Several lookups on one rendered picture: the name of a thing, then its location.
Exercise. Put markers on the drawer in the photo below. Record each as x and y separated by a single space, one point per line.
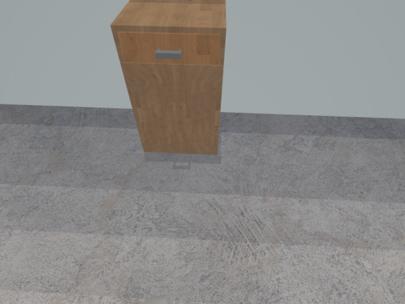
200 49

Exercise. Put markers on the cabinet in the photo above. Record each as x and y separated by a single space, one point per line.
176 106

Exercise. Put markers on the handle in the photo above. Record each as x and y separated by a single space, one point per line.
162 54

